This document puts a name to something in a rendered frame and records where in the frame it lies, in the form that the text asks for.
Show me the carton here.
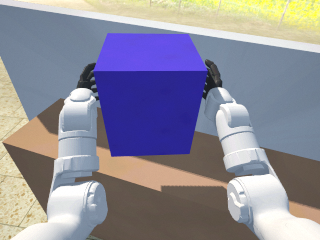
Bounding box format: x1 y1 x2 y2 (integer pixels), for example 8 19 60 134
93 33 208 157

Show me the robot left forearm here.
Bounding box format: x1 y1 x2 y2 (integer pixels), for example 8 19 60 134
46 88 100 221

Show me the left robot hand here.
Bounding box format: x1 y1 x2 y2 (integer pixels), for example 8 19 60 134
76 62 99 101

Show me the right robot hand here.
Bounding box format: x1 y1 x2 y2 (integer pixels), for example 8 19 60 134
202 59 223 100

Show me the robot right forearm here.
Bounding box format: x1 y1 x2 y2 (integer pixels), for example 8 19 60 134
204 87 290 210

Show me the pedestal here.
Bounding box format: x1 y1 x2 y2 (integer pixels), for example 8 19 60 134
2 98 320 240

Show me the right robot upper arm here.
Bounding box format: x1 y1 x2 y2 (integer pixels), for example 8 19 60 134
227 173 320 240

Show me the left robot upper arm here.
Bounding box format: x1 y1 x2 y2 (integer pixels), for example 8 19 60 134
10 180 108 240

